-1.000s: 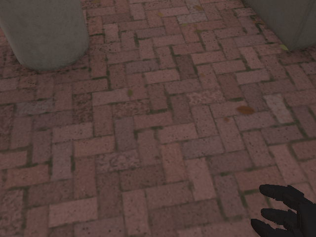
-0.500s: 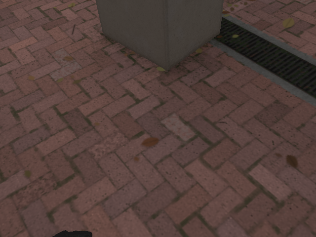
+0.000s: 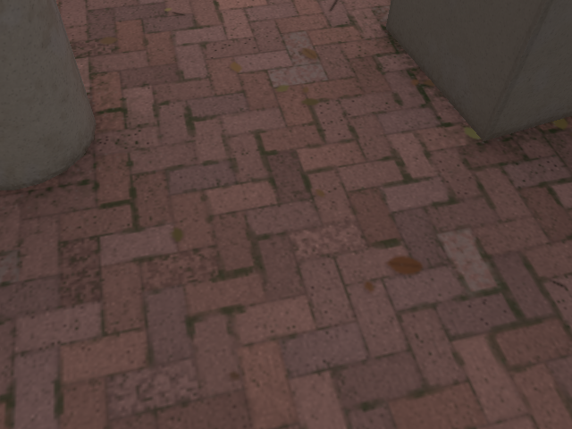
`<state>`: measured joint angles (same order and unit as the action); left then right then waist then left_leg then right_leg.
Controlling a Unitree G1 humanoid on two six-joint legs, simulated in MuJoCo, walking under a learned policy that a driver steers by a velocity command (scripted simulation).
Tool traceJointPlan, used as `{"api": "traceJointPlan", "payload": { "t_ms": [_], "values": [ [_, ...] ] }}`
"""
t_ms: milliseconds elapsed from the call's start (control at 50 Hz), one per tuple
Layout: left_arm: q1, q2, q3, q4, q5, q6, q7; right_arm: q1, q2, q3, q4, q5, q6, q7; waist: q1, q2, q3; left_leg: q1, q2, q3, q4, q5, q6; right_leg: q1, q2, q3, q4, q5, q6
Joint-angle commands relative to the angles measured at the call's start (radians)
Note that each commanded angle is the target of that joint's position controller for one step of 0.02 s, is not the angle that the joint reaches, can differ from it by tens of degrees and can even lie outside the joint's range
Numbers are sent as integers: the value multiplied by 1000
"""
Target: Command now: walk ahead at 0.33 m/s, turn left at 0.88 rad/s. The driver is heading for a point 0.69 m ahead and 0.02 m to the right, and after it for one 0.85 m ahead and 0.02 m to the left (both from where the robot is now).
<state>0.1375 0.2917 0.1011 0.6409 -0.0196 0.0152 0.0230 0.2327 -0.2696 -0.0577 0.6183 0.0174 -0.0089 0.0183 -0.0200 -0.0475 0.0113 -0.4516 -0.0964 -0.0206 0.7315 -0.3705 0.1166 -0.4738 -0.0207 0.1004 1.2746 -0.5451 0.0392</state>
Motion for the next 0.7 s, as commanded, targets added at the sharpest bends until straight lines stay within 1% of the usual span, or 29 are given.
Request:
{"api": "traceJointPlan", "payload": {
  "t_ms": [20, 60, 80, 100, 120, 140, 160, 180, 200, 240, 260, 280, 300, 320, 340, 360, 380, 420, 440, 480, 500, 540, 560, 600, 620, 640, 660, 680, 700],
  "values": [
    [-125, 98, 14, -132, -15, -76, -13, 53, -136, -38, -66, 28, -35, -22, -8, 96, -58, 351, 307, -686, -546, -397, 229, -340, -6, 77, -70, 96, -28],
    [-125, 92, 19, -109, 2, -94, -23, 33, -141, -39, -67, 19, -44, -48, 8, 111, -19, 274, 220, -544, -565, -236, 183, -206, 10, 46, -234, 204, -7],
    [-131, 72, 16, -93, 4, -107, -17, 39, -144, -40, -56, 15, -42, -55, 11, 114, -4, 238, 198, -473, -547, -149, 163, -161, 19, 16, -309, 244, 5],
    [-135, 43, 6, -84, 8, -115, -16, 53, -139, -40, -48, 20, -39, -60, 6, 113, -7, 222, 170, -431, -533, -101, 149, -113, 39, -3, -383, 276, 17],
    [-139, 18, -6, -78, 5, -129, -28, 54, -142, -41, -46, 12, -31, -64, 6, 138, -21, 196, 148, -396, -511, -76, 131, -64, 62, -22, -451, 300, 28],
    [-144, -4, -15, -83, 3, -136, -34, 51, -165, -48, -44, 14, -26, -67, 4, 171, -9, 157, 131, -384, -504, -102, 128, -18, 83, -41, -523, 307, 43],
    [-103, 29, -30, -67, 89, -64, -48, 62, -250, -72, 2, -59, -13, -20, 4, 235, -34, 139, 85, -376, -495, -136, 117, 25, 102, -90, -523, 239, 44],
    [-128, 30, -27, -87, 78, -36, -45, 61, -221, -72, -6, -56, -10, 4, -8, 253, -1, 87, 82, -393, -494, -160, 112, 62, 101, -91, -567, 222, 49],
    [-148, 37, -32, -106, 54, -25, -39, 45, -196, -65, -9, -45, -11, 17, -10, 254, 22, 34, 86, -422, -489, -170, 104, 114, 98, -83, -620, 228, 54],
    [-82, 65, -27, -98, 18, -33, -25, -32, -188, -65, -33, -34, -17, 22, 51, 213, 18, -62, 112, -494, -441, -196, 75, 296, 81, -44, -724, 319, 49],
    [9, 113, -8, -55, 17, -44, -16, -53, -180, -58, -47, -34, -19, 15, 101, 161, 14, -118, 99, -502, -364, -224, 49, 411, 59, -40, -769, 294, 35],
    [140, 164, 8, -21, 40, -59, 0, -72, -117, -42, -64, -26, -33, 13, 156, 67, -42, -226, 56, -445, -203, -215, 13, 593, -9, 2, -764, 284, 9],
    [282, 260, 25, 0, 79, -77, 13, -74, -22, -10, -94, -10, -52, 6, 205, -183, -148, -271, -61, -250, 145, -209, -19, 686, -261, 338, -954, -97, -37],
    [215, 289, 32, 2, 101, -81, -2, 2, -25, 3, -105, 5, -54, -6, 113, -249, -151, -359, -62, -203, 342, -160, -21, 610, -361, 786, -1136, -365, -93],
    [127, 205, 16, -8, 96, -82, -19, 47, -58, 2, -69, -8, -48, -10, 50, -122, -81, -346, 9, -205, 439, -58, -13, 515, -359, 771, -1119, -351, -140],
    [114, 143, 3, 4, 78, -83, -30, 38, -92, -3, -49, -33, -45, 0, 35, -37, -44, -333, 37, -178, 451, 11, -19, 471, -303, 621, -1073, -246, -157],
    [142, 116, -5, 26, 67, -84, -36, 12, -113, -7, -43, -56, -45, 12, 43, -19, -28, -319, 55, -170, 420, 33, -30, 451, -239, 482, -1055, -154, -157],
    [227, 117, -11, 81, 53, -94, -36, -65, -114, 0, -64, -89, -47, 27, 72, -88, 8, -323, 90, -138, 338, 65, -62, 446, -170, 363, -1081, -36, -181],
    [260, 110, -13, 105, 49, -101, -38, -102, -114, 6, -77, -91, -50, 28, 76, -111, 15, -333, 108, -99, 302, 94, -78, 459, -155, 347, -1090, 21, -200],
    [311, 109, -12, 130, 34, -103, -41, -198, -107, 22, -111, -92, -55, 33, 103, -86, 41, -341, 132, -53, 205, 111, -113, 457, -154, 346, -1120, 132, -241],
    [313, 117, -8, 136, 36, -101, -39, -236, -94, 33, -123, -84, -57, 39, 106, -75, 51, -310, 131, -38, 129, 111, -127, 434, -149, 328, -1128, 175, -250],
    [308, 150, 3, 145, 43, -93, -37, -292, -69, 50, -139, -66, -61, 49, 107, -98, 72, -188, 108, -3, -11, 107, -143, 352, -127, 279, -1133, 256, -249],
    [306, 159, 7, 151, 40, -95, -36, -306, -64, 58, -142, -59, -64, 52, 98, -110, 66, -94, 88, 15, -63, 113, -143, 295, -122, 258, -1129, 301, -244],
    [300, 178, 11, 163, 30, -95, -40, -267, -76, 57, -126, -50, -68, 41, 63, -111, 47, 126, 62, 35, -144, 182, -129, 199, -135, 244, -1103, 456, -225],
    [286, 191, 13, 164, 25, -99, -42, -190, -98, 46, -96, -50, -71, 28, 14, -83, 12, 272, 45, 39, -194, 216, -116, 170, -124, 222, -1026, 613, -205],
    [279, 200, 16, 165, 20, -105, -44, -56, -140, 25, -41, -60, -72, 8, -50, -22, -60, 459, 31, 40, -216, 204, -97, 136, -76, 175, -854, 768, -182],
    [238, 199, 16, 154, 18, -116, -50, 119, -193, -2, 10, -64, -78, -12, -152, 28, -177, 709, 111, -10, -178, 147, -72, 7, -15, 126, -611, 729, -167],
    [237, 75, -13, 105, 13, -128, -44, 316, -301, -31, 32, -93, -83, -26, -212, 261, -333, 930, 419, -368, -300, -308, -26, -193, 76, 50, -247, 211, -146],
    [246, 62, -21, 64, -10, -115, -37, 259, -319, -33, 25, -87, -69, -28, -149, 360, -342, 818, 555, -761, -506, -591, 14, -313, 99, 20, -52, 63, -146]
  ]
}}
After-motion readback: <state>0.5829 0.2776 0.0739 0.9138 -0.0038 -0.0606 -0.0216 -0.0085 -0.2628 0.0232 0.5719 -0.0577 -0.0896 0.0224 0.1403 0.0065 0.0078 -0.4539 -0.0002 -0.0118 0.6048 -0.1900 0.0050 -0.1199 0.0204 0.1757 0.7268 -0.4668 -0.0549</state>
